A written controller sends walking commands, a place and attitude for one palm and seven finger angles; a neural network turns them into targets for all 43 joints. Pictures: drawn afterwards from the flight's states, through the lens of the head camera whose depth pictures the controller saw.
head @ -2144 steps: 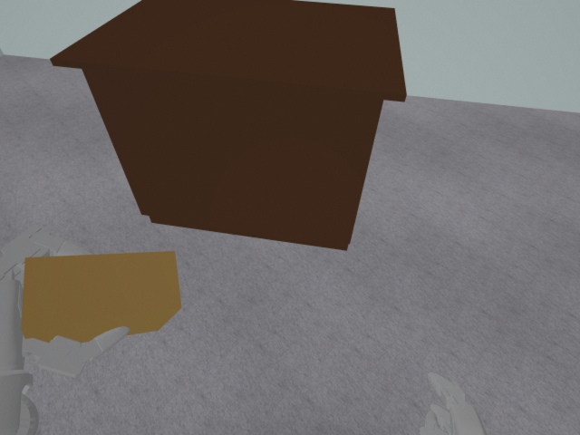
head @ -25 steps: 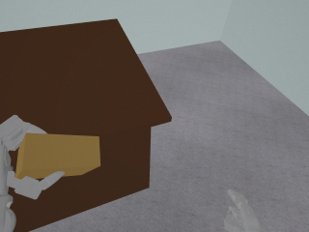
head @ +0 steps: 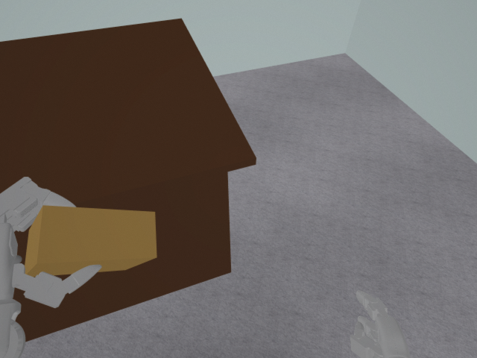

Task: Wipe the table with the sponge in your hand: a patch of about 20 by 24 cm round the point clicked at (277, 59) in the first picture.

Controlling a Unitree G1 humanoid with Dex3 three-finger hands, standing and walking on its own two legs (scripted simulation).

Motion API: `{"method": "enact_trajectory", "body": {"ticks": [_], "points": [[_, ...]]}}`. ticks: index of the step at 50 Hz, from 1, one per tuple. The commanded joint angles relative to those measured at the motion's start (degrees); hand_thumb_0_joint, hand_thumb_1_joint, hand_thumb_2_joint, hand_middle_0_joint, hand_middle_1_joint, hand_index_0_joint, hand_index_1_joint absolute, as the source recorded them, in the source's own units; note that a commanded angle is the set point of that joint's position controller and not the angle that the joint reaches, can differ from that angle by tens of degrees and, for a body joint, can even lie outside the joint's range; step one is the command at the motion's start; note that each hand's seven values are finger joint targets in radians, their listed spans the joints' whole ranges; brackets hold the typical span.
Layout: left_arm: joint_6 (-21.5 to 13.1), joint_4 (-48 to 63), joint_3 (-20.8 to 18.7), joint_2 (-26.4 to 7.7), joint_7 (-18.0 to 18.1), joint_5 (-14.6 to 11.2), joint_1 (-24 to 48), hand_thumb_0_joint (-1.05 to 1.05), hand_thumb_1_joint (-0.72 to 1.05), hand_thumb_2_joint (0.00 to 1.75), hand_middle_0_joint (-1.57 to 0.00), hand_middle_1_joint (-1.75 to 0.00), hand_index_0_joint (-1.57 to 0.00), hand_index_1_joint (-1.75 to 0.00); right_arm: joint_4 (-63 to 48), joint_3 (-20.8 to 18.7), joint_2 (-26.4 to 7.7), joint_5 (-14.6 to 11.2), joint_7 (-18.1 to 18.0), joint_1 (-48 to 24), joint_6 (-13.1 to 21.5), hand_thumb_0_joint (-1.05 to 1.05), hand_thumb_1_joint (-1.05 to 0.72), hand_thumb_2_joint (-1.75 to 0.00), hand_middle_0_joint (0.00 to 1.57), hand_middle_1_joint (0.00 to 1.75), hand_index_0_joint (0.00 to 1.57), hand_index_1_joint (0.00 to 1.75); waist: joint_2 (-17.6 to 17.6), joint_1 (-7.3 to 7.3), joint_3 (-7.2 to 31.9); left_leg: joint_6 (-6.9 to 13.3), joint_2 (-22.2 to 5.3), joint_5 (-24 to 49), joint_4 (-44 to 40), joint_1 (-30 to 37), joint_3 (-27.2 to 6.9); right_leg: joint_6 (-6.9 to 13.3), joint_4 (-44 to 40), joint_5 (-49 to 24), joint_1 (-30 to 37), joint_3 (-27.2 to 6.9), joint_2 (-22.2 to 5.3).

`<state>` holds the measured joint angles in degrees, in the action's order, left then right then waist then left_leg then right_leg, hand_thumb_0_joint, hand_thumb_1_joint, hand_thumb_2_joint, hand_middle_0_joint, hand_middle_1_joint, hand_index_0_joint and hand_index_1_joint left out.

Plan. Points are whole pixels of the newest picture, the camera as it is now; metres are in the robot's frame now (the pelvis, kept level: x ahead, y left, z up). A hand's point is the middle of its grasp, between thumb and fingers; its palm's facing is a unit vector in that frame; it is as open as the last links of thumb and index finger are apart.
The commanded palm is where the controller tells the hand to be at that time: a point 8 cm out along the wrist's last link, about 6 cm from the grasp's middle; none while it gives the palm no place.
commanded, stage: step back with the hand held close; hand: left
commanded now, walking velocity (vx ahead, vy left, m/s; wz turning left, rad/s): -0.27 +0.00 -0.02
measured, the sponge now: (109, 243) +0.24 +0.20 +0.12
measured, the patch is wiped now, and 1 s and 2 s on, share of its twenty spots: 1.00 1.00 1.00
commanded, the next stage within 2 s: stop stepping back and stand still in 1.28 s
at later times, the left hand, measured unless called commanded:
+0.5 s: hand (59, 267) +0.18 +0.22 +0.16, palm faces +0.34 -0.81 -0.48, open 10.2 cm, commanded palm +0.13 +0.27 +0.18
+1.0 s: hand (25, 309) +0.14 +0.23 +0.17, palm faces +0.29 -0.83 -0.47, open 10.1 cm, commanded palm +0.09 +0.28 +0.18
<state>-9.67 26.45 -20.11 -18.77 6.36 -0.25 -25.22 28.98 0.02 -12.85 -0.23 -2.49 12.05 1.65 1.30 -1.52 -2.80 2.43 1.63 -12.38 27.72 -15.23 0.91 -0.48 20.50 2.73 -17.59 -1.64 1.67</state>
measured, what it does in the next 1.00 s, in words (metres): steps on the spot: right foot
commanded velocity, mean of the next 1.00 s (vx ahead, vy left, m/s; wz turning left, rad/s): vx -0.38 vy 0.00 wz -0.04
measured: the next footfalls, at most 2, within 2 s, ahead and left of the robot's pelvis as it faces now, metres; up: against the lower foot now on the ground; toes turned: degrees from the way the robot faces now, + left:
right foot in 0.70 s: -0.01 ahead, -0.11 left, +0.00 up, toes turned +7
right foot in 1.36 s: -0.18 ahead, -0.09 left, +0.00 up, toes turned +4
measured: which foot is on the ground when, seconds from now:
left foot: down 0.00-1.00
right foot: down 0.00-0.62, up 0.64-0.68, down 0.70-1.00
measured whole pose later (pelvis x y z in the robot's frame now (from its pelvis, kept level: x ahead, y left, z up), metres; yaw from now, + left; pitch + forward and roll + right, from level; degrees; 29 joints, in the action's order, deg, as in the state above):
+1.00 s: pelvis -0.07 +0.00 +0.00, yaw +2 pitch +1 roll -4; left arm -13.5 32.7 -21.1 -25.1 5.4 -3.4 -32.5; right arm 30.3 -1.2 -11.4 0.0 -0.7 6.2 -2.1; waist 2.1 1.0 -2.0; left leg 1.4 -1.5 -5.4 26.7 -22.6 -1.4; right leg 1.4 18.6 8.2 -11.6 -2.7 7.2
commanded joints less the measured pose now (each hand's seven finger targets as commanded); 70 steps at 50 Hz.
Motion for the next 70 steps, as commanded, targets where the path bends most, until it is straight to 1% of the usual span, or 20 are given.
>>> {"method": "enact_trajectory", "body": {"ticks": [1, 10, 21, 25, 29, 32, 33, 36, 38, 40, 46, 54, 56, 59, 61, 63, 65, 68, 69, 70], "points": [[-4.9, 13.9, -7.9, -11.9, 1.5, -0.3, 3.4, 0.0, 0.1, 1.3, -1.2, -1.6, -1.2, -1.6, -9.1, -3.6, -7.2, -0.4, -0.4, -4.5, 3.0, 0.0, -0.9, -0.9, 0.2, 0.3, 0.2, 0.3, 2.3, 0.78, 8.0, -1.2, -3.2, -15.4, -12.1, -15.4, -1.8, -2.6, -0.6, 4.5, 18.1, -0.7, 0.4], [-6.2, 12.0, -7.6, -11.2, 1.5, -0.2, 0.8, 0.0, 0.1, 1.3, -1.2, -1.6, -1.2, -1.6, -8.8, -3.9, -7.1, -0.4, 0.2, -3.4, 3.2, 0.0, -0.9, -0.9, 0.2, 0.3, 0.2, 0.3, -0.4, 0.9, 5.7, -1.0, -2.7, -16.8, -10.2, -17.5, -1.2, -2.5, -2.9, 9.6, 16.0, -1.6, 0.1], [-7.1, 15.3, -9.3, -14.7, 2.8, -1.4, -2.8, 0.0, 0.1, 1.3, -1.2, -1.6, -1.2, -1.6, -6.3, -4.5, -6.8, -0.7, 1.2, -2.7, 0.1, 0.0, -0.9, -0.9, 0.2, 0.3, 0.2, 0.3, -0.8, 2.55, 9.8, -3.3, -0.8, -9.6, -1.8, -3.1, -1.1, -0.7, -9.8, 14.8, 2.0, -2.6, -3.8], [-7.3, 16.4, -9.1, -14.1, 2.9, -1.3, -3.7, 0.0, 0.1, 1.3, -1.2, -1.6, -1.2, -1.6, -7.0, -4.2, -6.9, -0.7, 0.9, -3.5, -0.5, 0.0, -0.9, -0.9, 0.2, 0.3, 0.2, 0.3, 2.4, 2.57, 8.9, -1.7, -3.9, -15.4, -8.1, -11.7, -4.4, -2.0, -4.2, 12.5, 9.6, -0.8, -0.1], [-6.6, 17.9, -9.3, -12.9, 1.9, -0.6, -2.0, 0.0, 0.1, 1.3, -1.2, -1.6, -1.2, -1.6, -9.1, -4.4, -7.6, -0.8, 0.1, -6.2, 0.4, 0.0, -0.9, -0.9, 0.2, 0.3, 0.2, 0.3, 12.6, 1.48, 6.5, 3.1, -14.2, -24.8, -21.8, -32.4, -12.5, -3.1, 20.9, 2.4, 27.0, 1.3, 5.9], [-5.8, 13.9, -8.8, -10.6, 1.2, -0.5, -2.7, 0.0, 0.1, 1.3, -1.2, -1.6, -1.2, -1.6, -8.1, -4.2, -7.1, 0.7, 0.1, -8.2, 3.0, 0.0, -0.9, -0.9, 0.2, 0.3, 0.2, 0.3, 8.7, 0.15, 4.3, 5.0, -16.3, -21.2, -15.7, -32.7, -13.0, -1.5, 23.5, 11.3, 22.7, -1.8, 4.4], [-5.9, 12.5, -8.1, -9.7, 0.9, -0.8, -2.8, 0.0, 0.1, 1.3, -1.2, -1.6, -1.2, -1.6, -6.9, -4.1, -6.6, 0.8, 0.6, -7.4, 3.8, 0.0, -0.9, -0.9, 0.2, 0.3, 0.2, 0.3, 5.7, 0.06, 4.4, 4.0, -14.8, -15.0, -11.8, -24.9, -11.5, -0.8, 15.5, 10.6, 17.7, -1.8, 3.0], [-6.4, 17.3, -7.3, -11.8, 0.7, -1.1, 1.4, 0.0, 0.1, 1.3, -1.2, -1.6, -1.2, -1.6, -4.0, -3.9, -5.5, 0.8, 2.0, -4.8, 3.5, 0.0, -0.9, -0.9, 0.2, 0.3, 0.2, 0.3, -1.4, 2.27, 12.1, -2.8, -4.4, 13.3, 2.1, 0.4, -1.1, 0.0, -0.3, -22.3, 5.9, -8.6, -3.4], [-6.6, 17.8, -5.5, -11.2, 0.7, -1.8, 2.3, 0.0, 0.1, 1.3, -1.2, -1.6, -1.2, -1.6, -3.6, -4.2, -4.3, -0.1, 2.5, -6.4, 2.6, 0.0, -0.9, -0.9, 0.2, 0.3, 0.2, 0.3, -6.8, 2.36, 18.8, -4.0, -1.8, 19.9, 6.6, 8.0, 1.6, -5.0, -0.8, -40.2, 7.3, -8.0, -5.7], [-7.3, 18.5, -8.0, -14.0, 0.7, -2.1, -1.6, 0.0, 0.1, 1.3, -1.2, -1.6, -1.2, -1.6, -4.9, -4.2, -3.8, -0.4, 2.4, -8.0, 1.6, 0.0, -0.9, -0.9, 0.2, 0.3, 0.2, 0.3, -6.1, 1.54, 17.0, -3.7, -1.5, 11.8, 7.9, 6.2, 0.2, -4.2, -2.7, -34.2, 5.9, -8.1, -7.3], [-7.0, 16.8, -11.0, -16.3, 1.1, -4.1, -7.8, 0.0, 0.1, 1.3, -1.2, -1.6, -1.2, -1.6, -5.4, -4.1, -4.7, 0.0, 1.4, -8.6, -1.8, 0.0, -0.9, -0.9, 0.2, 0.3, 0.2, 0.3, 3.3, 2.65, 13.4, -4.3, -4.3, 18.8, 0.5, 11.8, -2.6, -2.5, -6.6, -13.0, -1.3, -5.0, -2.1], [-8.9, 17.3, -7.1, -14.4, 1.2, -3.8, -4.2, 0.0, 0.1, 1.3, -1.2, -1.6, -1.2, -1.6, -7.4, -3.5, -6.8, -0.6, 1.2, -4.9, -0.9, 0.0, -0.9, -0.9, 0.2, 0.3, 0.2, 0.3, 5.5, 3.84, 7.0, -3.2, -7.7, -8.5, -8.2, 4.7, -8.6, -1.0, -8.5, 11.9, -2.3, -2.6, 2.1], [-9.2, 17.7, -8.1, -15.4, 1.2, -3.1, -3.5, 0.0, 0.1, 1.3, -1.2, -1.6, -1.2, -1.6, -7.8, -3.7, -8.0, -0.4, 1.2, -4.7, -0.2, 0.0, -0.9, -0.9, 0.2, 0.3, 0.2, 0.3, 8.8, 4.07, 6.6, -2.0, -10.5, -18.3, -15.1, -1.3, -12.8, -1.6, -3.6, 12.3, 2.8, -1.6, 4.9], [-8.6, 19.7, -9.2, -14.6, 0.2, -2.2, -1.3, 0.0, 0.1, 1.3, -1.2, -1.6, -1.2, -1.6, -9.7, -4.0, -7.9, 0.6, 0.9, -6.4, 1.2, 0.0, -0.9, -0.9, 0.2, 0.3, 0.2, 0.3, 16.0, 2.39, 8.2, 2.3, -18.6, -32.9, -30.4, -24.1, -18.7, -1.5, 24.7, 11.4, 23.8, -0.7, 9.4], [-7.0, 18.0, -10.9, -15.4, 0.9, -3.4, -2.1, 0.0, 0.1, 1.3, -1.2, -1.6, -1.2, -1.6, -9.1, -3.5, -6.4, 1.5, 1.0, -9.8, 2.4, 0.0, -0.9, -0.9, 0.2, 0.3, 0.2, 0.3, 12.1, 0.16, 10.1, 2.0, -18.3, -22.7, -26.2, -20.8, -14.2, 0.3, 29.6, 19.5, 19.4, -1.1, 8.5], [-4.9, 16.7, -8.3, -12.3, 1.3, -5.5, -7.6, 0.0, 0.1, 1.3, -1.2, -1.6, -1.2, -1.6, -6.1, -3.6, -4.4, 1.5, 2.5, -10.3, 3.9, 0.0, -0.9, -0.9, 0.2, 0.3, 0.2, 0.3, 11.3, -1.08, 13.7, -2.4, -14.6, -12.5, -22.3, -2.6, -8.0, 2.4, 14.8, 26.7, 9.8, 1.7, 5.8], [-4.3, 20.7, -7.2, -12.5, 1.3, -6.5, -7.7, 0.0, 0.1, 1.3, -1.2, -1.6, -1.2, -1.6, -5.1, -3.3, -4.0, 1.2, 3.2, -8.2, 4.0, 0.0, -0.9, -0.9, 0.2, 0.3, 0.2, 0.3, 11.6, 0.62, 14.4, -5.6, -12.8, -8.7, -19.1, 5.2, -4.9, 1.9, -3.6, 22.6, 9.9, 1.8, 4.5], [-7.1, 22.6, -8.0, -15.2, 1.8, -4.6, -1.2, 0.0, 0.1, 1.3, -1.2, -1.6, -1.2, -1.6, -2.6, -3.3, -4.1, 1.0, 3.9, -4.8, 2.3, 0.0, -0.9, -0.9, 0.2, 0.3, 0.2, 0.3, -3.2, 3.19, 9.6, -7.1, -6.2, 2.1, 4.8, 20.1, 1.4, 4.0, -17.2, 9.0, -12.2, -8.7, -6.6], [-7.5, 19.0, -9.1, -16.5, 2.4, -3.7, -0.3, 0.0, 0.1, 1.3, -1.2, -1.6, -1.2, -1.6, -1.6, -2.8, -4.1, 1.9, 3.9, -4.6, 2.5, 0.0, -0.9, -0.9, 0.2, 0.3, 0.2, 0.3, -1.7, 3.4, 10.7, -6.5, -5.9, 3.1, 6.9, 21.4, -0.2, 4.6, -15.9, 5.7, -13.9, -8.6, -8.5], [-6.0, 15.1, -2.3, -10.0, 1.5, -3.4, 0.9, 0.0, 0.1, 1.3, -1.2, -1.6, -1.2, -1.6, -2.1, -4.4, -4.6, 0.5, 4.0, -4.7, 3.1, 0.0, -0.9, -0.9, 0.2, 0.3, 0.2, 0.3, -10.7, 3.83, 10.9, -5.3, -3.1, 3.8, 10.5, 20.3, -1.8, 2.6, -14.2, 7.7, -14.7, -7.9, -8.1]]}}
